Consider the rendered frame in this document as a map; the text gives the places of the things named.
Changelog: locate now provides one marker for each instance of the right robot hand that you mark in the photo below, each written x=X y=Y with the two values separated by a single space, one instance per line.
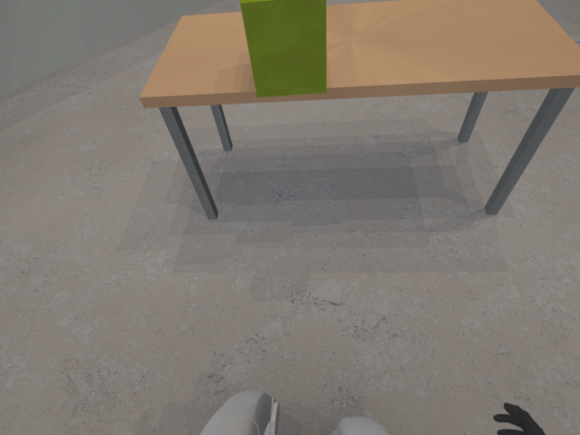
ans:
x=519 y=418

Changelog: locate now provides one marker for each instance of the table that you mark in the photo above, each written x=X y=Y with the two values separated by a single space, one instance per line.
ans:
x=380 y=49

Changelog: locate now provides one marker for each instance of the right robot thigh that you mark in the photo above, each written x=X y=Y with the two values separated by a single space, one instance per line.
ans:
x=360 y=426

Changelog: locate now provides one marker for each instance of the left robot thigh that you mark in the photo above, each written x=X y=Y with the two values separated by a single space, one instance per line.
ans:
x=246 y=413

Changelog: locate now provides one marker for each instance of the robot thigh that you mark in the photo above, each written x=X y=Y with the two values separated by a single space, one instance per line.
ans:
x=246 y=413
x=360 y=426

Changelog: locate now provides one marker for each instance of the carton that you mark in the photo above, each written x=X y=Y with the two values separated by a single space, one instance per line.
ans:
x=286 y=41

